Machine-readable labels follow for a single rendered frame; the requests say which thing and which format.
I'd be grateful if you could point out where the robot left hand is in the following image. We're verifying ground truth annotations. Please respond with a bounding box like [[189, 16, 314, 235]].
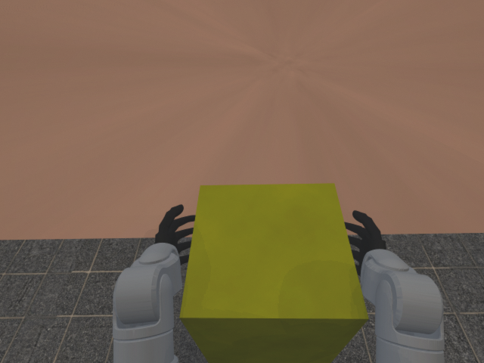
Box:
[[154, 204, 195, 265]]

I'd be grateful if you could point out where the robot left forearm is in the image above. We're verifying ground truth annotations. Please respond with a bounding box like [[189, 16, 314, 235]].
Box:
[[113, 243, 182, 363]]

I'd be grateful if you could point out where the robot right hand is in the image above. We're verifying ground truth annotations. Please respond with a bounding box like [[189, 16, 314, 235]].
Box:
[[344, 210, 386, 277]]

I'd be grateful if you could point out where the carton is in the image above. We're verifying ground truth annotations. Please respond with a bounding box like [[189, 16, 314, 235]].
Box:
[[179, 183, 369, 363]]

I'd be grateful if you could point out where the robot right forearm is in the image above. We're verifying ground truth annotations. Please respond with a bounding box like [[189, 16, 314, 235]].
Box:
[[361, 249, 445, 363]]

